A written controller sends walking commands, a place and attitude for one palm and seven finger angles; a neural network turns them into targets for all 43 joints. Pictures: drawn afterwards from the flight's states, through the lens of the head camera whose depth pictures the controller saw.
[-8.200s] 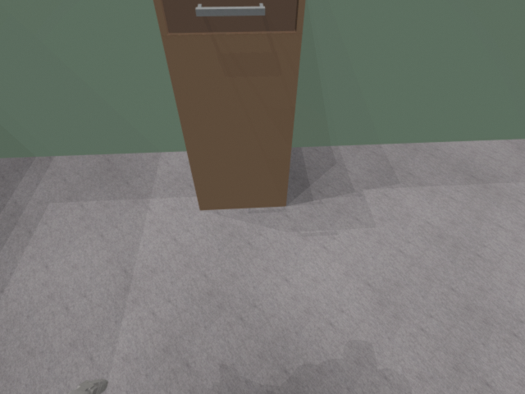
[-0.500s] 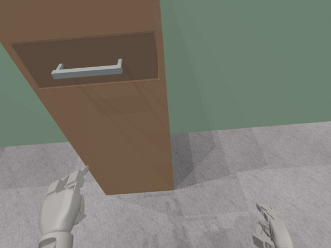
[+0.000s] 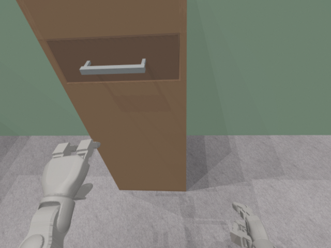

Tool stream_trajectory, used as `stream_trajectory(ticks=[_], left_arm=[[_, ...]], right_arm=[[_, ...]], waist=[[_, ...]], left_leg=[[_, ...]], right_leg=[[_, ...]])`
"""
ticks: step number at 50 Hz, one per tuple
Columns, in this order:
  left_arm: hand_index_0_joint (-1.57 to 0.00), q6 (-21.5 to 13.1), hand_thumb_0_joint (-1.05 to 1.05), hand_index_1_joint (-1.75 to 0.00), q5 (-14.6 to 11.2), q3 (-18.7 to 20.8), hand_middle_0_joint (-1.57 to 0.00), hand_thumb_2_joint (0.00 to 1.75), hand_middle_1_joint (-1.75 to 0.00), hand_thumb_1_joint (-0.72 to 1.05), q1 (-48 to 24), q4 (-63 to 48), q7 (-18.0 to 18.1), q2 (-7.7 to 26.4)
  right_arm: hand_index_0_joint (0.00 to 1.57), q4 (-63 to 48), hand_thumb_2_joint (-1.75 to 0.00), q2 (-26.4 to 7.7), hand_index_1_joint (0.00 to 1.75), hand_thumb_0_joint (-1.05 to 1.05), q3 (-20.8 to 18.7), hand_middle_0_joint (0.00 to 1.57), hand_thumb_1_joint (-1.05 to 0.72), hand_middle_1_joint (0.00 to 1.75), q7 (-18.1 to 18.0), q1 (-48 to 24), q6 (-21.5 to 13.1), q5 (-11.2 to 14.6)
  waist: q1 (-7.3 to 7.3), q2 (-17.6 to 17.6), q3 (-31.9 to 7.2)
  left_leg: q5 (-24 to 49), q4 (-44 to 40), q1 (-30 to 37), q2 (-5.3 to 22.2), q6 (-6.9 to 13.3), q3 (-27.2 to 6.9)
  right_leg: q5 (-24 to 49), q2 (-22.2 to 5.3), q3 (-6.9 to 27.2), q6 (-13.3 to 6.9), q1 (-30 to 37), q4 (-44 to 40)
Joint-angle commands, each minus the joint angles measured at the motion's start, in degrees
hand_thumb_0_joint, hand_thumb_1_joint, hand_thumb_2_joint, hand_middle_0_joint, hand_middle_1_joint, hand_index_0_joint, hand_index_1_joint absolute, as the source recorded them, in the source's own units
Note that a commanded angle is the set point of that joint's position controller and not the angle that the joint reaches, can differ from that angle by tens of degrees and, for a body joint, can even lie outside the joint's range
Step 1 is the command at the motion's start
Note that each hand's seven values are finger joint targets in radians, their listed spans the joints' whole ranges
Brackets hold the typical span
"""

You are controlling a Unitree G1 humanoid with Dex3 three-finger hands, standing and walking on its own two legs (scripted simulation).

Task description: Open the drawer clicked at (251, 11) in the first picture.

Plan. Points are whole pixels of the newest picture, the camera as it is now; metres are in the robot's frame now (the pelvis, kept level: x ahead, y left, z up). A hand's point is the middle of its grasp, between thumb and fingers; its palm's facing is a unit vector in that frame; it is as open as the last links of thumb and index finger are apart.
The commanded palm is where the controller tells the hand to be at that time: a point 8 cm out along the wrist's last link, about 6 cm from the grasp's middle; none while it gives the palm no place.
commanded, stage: raise the hand with hooked fingers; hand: left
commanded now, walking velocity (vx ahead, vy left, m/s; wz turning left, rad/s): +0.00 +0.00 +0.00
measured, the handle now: (114, 66) +0.56 +0.24 +0.17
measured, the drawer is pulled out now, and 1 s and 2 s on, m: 0.00 0.00 0.00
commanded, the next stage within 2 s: move the hooked fingers above the handle in 1.20 s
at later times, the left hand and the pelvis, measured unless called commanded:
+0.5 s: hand (58, 132) +0.28 +0.27 +0.18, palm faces +0.18 -0.05 -0.98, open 13.4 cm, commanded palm +0.25 +0.26 +0.24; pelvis -0.01 +0.02 +0.02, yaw +1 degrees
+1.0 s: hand (57, 112) +0.30 +0.26 +0.22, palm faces +0.10 -0.03 -0.99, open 13.9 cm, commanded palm +0.26 +0.26 +0.29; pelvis -0.02 +0.01 +0.01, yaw +1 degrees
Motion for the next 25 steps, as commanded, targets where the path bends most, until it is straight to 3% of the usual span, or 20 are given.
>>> stream_trajectory(ticks=[1,3,4,7,11,12,16,18,20,22,25], left_arm=[[-0.27,-1.07,0.0,-0.88,-0.53,9.02,-0.27,0.51,-0.88,-0.01,-7.08,-12.38,-0.79,11.69],[-0.27,-2.2,0.0,-0.92,-0.93,9.55,-0.27,0.49,-0.92,-0.06,-9.17,-14.43,-0.68,12.15],[-0.27,-2.57,0.0,-0.93,-1.31,9.85,-0.27,0.48,-0.93,-0.08,-10.39,-14.8,-0.64,12.63],[-0.27,-3.07,0.0,-0.98,-2.13,9.41,-0.27,0.45,-0.98,-0.15,-15.22,-14.97,-0.78,12.94],[-0.28,-2.21,0.0,-1.03,-2.72,9.13,-0.28,0.41,-1.03,-0.24,-20.95,-14.86,-2.4,14.62],[-0.28,-1.98,0.0,-1.05,-2.98,9.03,-0.28,0.4,-1.05,-0.27,-22.27,-15.57,-3.02,15.01],[-0.29,0.52,0.0,-1.11,-3.93,8.25,-0.29,0.36,-1.11,-0.36,-27.95,-12.19,-6.74,16.28],[-0.29,1.2,0.0,-1.14,-4.26,8.9,-0.29,0.34,-1.14,-0.41,-31.53,-12.25,-8.54,18.21],[-0.3,1.9,0.0,-1.17,-4.58,10.71,-0.3,0.32,-1.17,-0.45,-33.09,-11.08,-10.55,20.17],[-0.3,2.29,0.0,-1.2,-5.32,9.77,-0.3,0.3,-1.2,-0.5,-35.81,-9.7,-12.68,20.21],[-0.3,2.64,0.0,-1.2,-5.98,11.1,-0.3,0.3,-1.2,-0.5,-39.88,-10.46,-15.32,22.27]], right_arm=[[0.2,-9.89,-0.9,-7.65,0.3,0.0,-3.29,0.2,-0.9,0.3,-0.59,-9.67,-2.89,0.85],[0.2,-9.58,-0.9,-7.92,0.3,0.0,-3.75,0.2,-0.9,0.3,-0.56,-9.14,-3.24,0.99],[0.2,-9.34,-0.9,-8.01,0.3,0.0,-3.89,0.2,-0.9,0.3,-0.56,-8.98,-3.42,1.14],[0.2,-8.25,-0.9,-8.41,0.3,0.0,-4.27,0.2,-0.9,0.3,-0.63,-8.91,-3.79,1.68],[0.2,-7.51,-0.9,-8.89,0.3,0.0,-4.37,0.2,-0.9,0.3,-0.69,-9.52,-3.79,2.22],[0.2,-7.32,-0.9,-9.02,0.3,0.0,-4.47,0.2,-0.9,0.3,-0.69,-9.53,-3.65,2.36],[0.2,-7.0,-0.9,-9.18,0.3,0.0,-3.72,0.2,-0.9,0.3,-0.69,-10.82,-2.87,3.11],[0.2,-7.25,-0.9,-9.47,0.3,0.0,-3.51,0.2,-0.9,0.3,-0.73,-11.13,-2.52,3.19],[0.2,-7.38,-0.9,-9.62,0.3,0.0,-3.27,0.2,-0.9,0.3,-0.59,-11.93,-2.34,3.47],[0.2,-7.18,-0.9,-9.67,0.3,0.0,-2.96,0.2,-0.9,0.3,-0.52,-11.59,-1.89,3.5],[0.2,-7.88,-0.9,-9.78,0.3,0.0,-2.64,0.2,-0.9,0.3,-0.18,-12.44,-1.84,3.6]], waist=[[1.77,-4.31,-7.99],[1.81,-2.44,-9.69],[1.57,-3.12,-9.97],[1.01,-1.26,-9.22],[0.84,-1.42,-9.92],[0.88,0.0,-10.46],[0.7,-1.4,-8.2],[0.99,-0.41,-8.15],[1.26,-1.23,-9.22],[0.96,-1.68,-8.49],[1.07,-0.57,-9.91]], left_leg=[[13.28,-8.12,0.22,-2.51,2.23,-0.2],[15.5,-8.69,2.31,-2.54,2.23,-0.51],[15.6,-8.94,2.91,-2.55,2.22,-0.69],[15.58,-10.23,4.32,-2.46,2.04,-0.99],[17.36,-11.68,5.94,-2.56,1.95,-1.27],[18.65,-12.05,6.74,-2.54,1.81,-1.52],[17.77,-13.97,6.67,-2.48,1.65,-1.47],[18.17,-14.68,7.07,-2.64,1.63,-1.54],[18.81,-14.89,7.35,-2.55,1.69,-1.49],[19.07,-15.32,7.03,-2.65,1.62,-1.17],[19.99,-14.96,7.76,-2.67,1.62,-1.17]], right_leg=[[10.36,1.44,1.5,-1.48,11.89,-8.37],[12.46,1.48,1.09,-1.6,12.87,-8.56],[12.32,1.55,0.87,-1.51,12.88,-8.89],[10.95,1.66,0.29,-1.61,12.48,-9.86],[12.28,1.57,0.0,-1.55,14.16,-10.85],[13.29,1.64,-0.23,-1.67,14.79,-10.83],[12.16,1.77,-0.54,-1.58,15.83,-12.3],[12.79,1.79,-0.45,-1.62,16.79,-12.81],[13.56,2.19,0.02,-1.58,18.29,-13.24],[13.87,1.83,-0.4,-1.43,18.48,-13.48],[14.81,2.12,0.01,-1.43,18.99,-13.71]])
